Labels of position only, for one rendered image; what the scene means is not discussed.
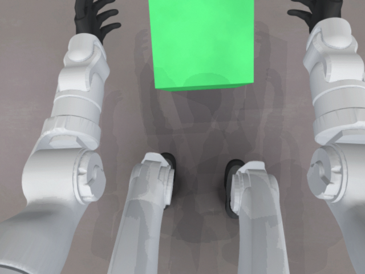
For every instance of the robot right upper arm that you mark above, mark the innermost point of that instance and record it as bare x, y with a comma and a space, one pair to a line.
337, 175

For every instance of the left robot forearm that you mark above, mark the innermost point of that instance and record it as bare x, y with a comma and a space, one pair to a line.
74, 121

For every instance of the right robot hand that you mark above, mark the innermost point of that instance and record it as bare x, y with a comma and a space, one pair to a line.
321, 9

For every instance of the carton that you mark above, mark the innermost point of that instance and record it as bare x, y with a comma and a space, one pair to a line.
202, 44

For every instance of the robot right thigh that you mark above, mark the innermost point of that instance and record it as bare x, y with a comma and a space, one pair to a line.
262, 240

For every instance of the right robot forearm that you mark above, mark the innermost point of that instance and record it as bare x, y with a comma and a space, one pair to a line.
337, 83

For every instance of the robot left upper arm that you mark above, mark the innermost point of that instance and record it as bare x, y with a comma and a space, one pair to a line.
59, 184

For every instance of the left robot hand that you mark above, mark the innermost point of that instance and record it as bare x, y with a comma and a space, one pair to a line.
87, 20

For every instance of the left robot shin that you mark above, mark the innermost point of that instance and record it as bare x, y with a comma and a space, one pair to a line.
149, 156

